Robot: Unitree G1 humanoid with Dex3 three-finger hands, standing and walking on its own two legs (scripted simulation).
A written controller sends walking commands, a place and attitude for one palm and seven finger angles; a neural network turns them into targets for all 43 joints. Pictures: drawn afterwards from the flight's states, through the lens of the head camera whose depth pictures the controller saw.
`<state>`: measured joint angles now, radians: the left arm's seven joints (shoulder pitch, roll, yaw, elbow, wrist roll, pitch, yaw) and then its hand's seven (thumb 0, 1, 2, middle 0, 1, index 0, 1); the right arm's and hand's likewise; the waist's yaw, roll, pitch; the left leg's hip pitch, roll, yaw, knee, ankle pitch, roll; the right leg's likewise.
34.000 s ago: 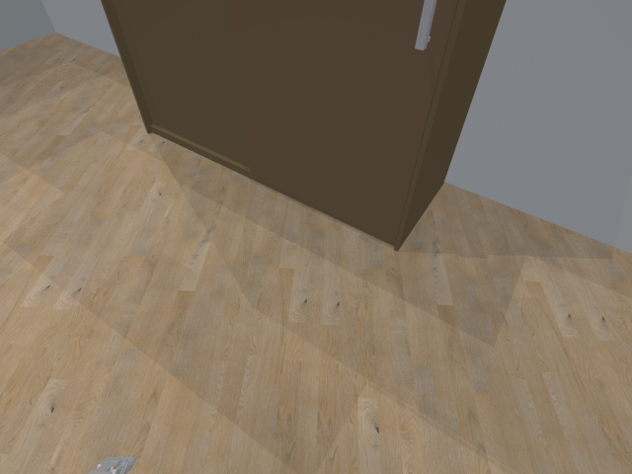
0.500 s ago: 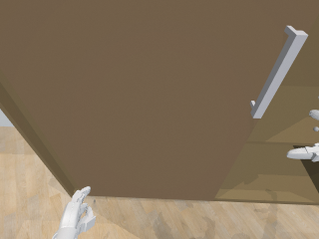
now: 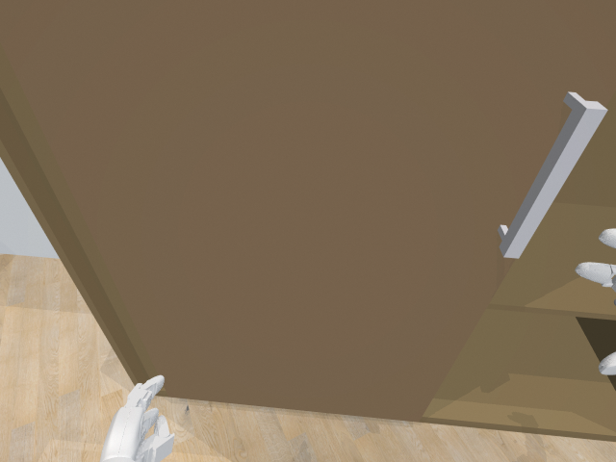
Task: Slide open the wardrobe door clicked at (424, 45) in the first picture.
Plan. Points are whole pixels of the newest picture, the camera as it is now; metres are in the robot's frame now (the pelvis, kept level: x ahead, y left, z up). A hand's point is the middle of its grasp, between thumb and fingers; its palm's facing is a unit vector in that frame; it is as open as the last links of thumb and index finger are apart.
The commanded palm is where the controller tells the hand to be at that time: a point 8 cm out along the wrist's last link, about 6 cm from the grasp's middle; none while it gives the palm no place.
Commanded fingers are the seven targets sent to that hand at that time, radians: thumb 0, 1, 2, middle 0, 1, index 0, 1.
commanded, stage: draw the hand back to the body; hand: right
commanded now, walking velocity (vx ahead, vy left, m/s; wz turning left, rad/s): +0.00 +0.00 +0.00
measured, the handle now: (538, 182) +0.45 -0.31 +0.19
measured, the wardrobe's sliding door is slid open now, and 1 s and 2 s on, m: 0.69 0.69 0.69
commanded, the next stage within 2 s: step back with the hand held close in 1.30 s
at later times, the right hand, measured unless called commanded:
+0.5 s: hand out of the picture +0.19 -0.31 +0.17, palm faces +0.53 +0.80 -0.27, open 13.0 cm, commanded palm +0.15 -0.34 +0.18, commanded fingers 0.00 -0.17 -0.55 0.22 0.73 0.22 0.73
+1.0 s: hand (596, 364) +0.18 -0.26 +0.16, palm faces +0.42 +0.84 -0.33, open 8.1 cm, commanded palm +0.14 -0.30 +0.18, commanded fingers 0.00 -0.90 -0.90 0.20 0.30 0.20 0.30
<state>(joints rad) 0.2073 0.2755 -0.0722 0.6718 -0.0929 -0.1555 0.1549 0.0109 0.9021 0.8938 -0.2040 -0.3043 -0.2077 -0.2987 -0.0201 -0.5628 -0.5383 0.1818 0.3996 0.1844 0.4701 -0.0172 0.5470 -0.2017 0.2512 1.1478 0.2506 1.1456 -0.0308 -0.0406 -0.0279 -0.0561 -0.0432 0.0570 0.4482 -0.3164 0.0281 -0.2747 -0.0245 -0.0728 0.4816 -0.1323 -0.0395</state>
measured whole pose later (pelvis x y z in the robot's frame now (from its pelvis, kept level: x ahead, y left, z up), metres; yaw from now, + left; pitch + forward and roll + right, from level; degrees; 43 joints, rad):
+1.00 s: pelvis +0.00 -0.01 +0.01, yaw +2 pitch -8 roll +1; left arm 0.18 0.24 -0.01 0.69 0.00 -0.18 0.07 0.01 0.90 0.89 -0.20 -0.30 -0.21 -0.30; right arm 0.50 -0.33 -0.31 -0.40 0.09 -0.12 -0.12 0.00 -0.72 -0.82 0.21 0.40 0.21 0.40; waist -0.05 -0.05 0.04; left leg 0.07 -0.04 0.02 0.33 -0.26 0.03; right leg -0.14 0.00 -0.06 0.36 -0.09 -0.04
